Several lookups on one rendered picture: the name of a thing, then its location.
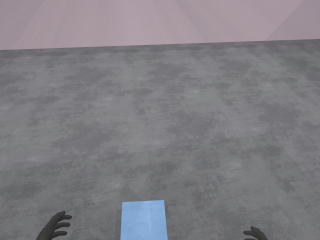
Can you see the right robot hand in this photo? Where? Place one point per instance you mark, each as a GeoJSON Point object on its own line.
{"type": "Point", "coordinates": [255, 232]}

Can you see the carton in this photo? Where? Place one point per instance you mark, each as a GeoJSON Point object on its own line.
{"type": "Point", "coordinates": [143, 220]}

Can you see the left robot hand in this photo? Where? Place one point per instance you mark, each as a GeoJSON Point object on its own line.
{"type": "Point", "coordinates": [47, 233]}

